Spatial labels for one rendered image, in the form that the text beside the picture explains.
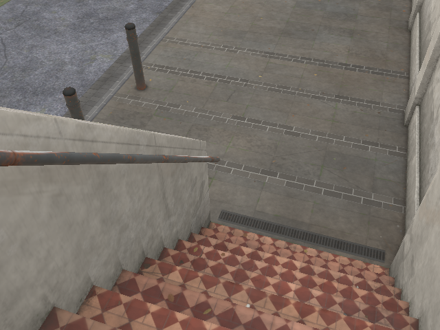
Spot stairs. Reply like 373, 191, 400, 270
39, 222, 419, 330

